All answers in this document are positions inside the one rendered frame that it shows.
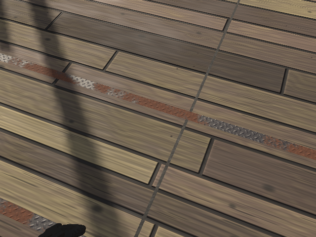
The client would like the robot left hand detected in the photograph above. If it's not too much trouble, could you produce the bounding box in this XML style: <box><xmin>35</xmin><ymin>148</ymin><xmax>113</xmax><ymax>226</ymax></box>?
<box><xmin>39</xmin><ymin>223</ymin><xmax>86</xmax><ymax>237</ymax></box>

